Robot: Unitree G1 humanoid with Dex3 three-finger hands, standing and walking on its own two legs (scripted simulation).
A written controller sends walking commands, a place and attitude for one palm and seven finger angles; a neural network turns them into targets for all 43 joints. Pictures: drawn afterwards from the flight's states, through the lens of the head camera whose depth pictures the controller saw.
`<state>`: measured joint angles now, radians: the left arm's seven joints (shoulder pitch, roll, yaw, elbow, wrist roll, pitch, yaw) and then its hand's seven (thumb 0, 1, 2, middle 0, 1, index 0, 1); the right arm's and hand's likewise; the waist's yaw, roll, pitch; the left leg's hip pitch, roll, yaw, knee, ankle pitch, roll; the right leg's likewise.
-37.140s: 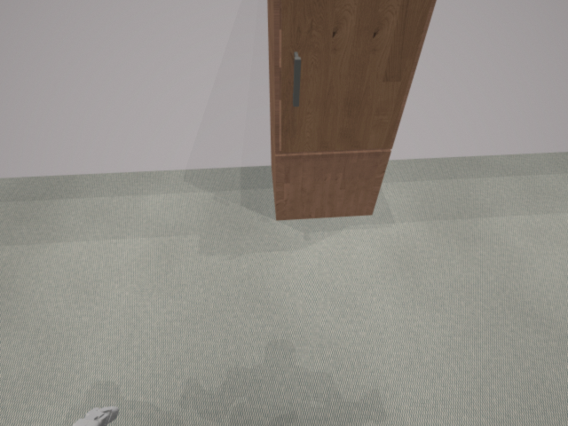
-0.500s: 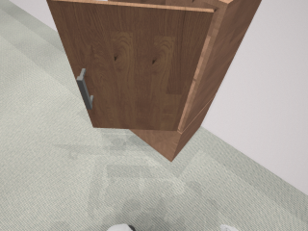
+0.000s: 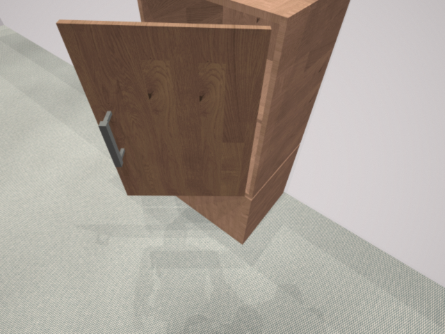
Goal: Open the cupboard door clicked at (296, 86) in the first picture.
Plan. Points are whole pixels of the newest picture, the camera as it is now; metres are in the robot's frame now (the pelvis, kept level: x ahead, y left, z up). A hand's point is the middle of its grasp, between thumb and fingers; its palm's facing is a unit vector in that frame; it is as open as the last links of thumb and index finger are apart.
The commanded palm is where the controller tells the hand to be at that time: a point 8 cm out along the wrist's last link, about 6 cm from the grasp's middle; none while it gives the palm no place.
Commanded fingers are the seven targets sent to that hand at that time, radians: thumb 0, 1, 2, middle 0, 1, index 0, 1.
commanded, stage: come to a stop and stand still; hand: left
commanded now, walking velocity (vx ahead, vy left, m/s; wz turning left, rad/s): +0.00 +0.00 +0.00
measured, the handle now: (113, 140) +0.58 +0.33 -0.04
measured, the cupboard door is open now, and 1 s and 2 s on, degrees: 39 39 39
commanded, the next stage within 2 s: look again from close up in 0.24 s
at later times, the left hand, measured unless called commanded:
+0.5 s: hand out of the picture +0.02 +0.18 -0.18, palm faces +0.00 -0.98 -0.22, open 7.3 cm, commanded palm none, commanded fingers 0.00 0.90 0.90 -0.20 -0.30 -0.20 -0.30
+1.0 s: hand out of the picture -0.07 +0.17 -0.18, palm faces +0.03 -0.99 -0.16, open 7.4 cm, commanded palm none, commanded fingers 0.00 0.90 0.90 -0.20 -0.30 -0.20 -0.30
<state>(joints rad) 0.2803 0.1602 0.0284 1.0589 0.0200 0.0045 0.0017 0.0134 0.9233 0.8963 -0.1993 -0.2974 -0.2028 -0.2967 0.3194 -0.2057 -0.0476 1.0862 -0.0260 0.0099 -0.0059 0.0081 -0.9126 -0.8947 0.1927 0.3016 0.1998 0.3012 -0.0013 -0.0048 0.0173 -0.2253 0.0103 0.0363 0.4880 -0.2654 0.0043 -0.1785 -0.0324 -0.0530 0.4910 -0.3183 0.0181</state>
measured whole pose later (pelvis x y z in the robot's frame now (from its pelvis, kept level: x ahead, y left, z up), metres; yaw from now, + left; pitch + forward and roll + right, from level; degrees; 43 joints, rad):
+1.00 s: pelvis -0.05 +0.00 +0.00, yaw +0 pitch -2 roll +0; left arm 0.36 0.15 -0.01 1.08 0.02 0.00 0.02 0.01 0.91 0.90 -0.20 -0.30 -0.20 -0.30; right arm 0.33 -0.16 0.00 1.08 -0.02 0.01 -0.01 0.01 -0.91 -0.89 0.19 0.30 0.20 0.30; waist 0.00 -0.01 0.02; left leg -0.26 0.00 0.04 0.51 -0.22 0.02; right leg -0.20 -0.04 -0.05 0.50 -0.26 0.01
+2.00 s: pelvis +0.06 +0.13 +0.00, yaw +3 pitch -1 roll +0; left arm 0.32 0.20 0.04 1.05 0.02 0.04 0.02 0.01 0.92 0.90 -0.19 -0.30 -0.20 -0.30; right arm 0.22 -0.14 -0.02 1.00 -0.03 -0.02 -0.03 0.01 -0.92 -0.89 0.19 0.30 0.20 0.30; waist 0.02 -0.07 0.05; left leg -0.35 0.04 0.08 0.55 -0.19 0.02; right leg -0.33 -0.06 -0.04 0.85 -0.51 0.00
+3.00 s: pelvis +0.00 +0.10 +0.00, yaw +3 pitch -2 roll -1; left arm 0.37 0.09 -0.02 1.13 0.02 -0.03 0.04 0.01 0.91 0.90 -0.20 -0.30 -0.20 -0.30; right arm 0.31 -0.14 -0.01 1.08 -0.02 -0.01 -0.02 0.02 -0.92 -0.89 0.19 0.30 0.20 0.30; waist -0.01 0.02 0.03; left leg -0.25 0.01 0.07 0.51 -0.22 0.03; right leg -0.20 0.01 -0.09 0.47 -0.23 -0.03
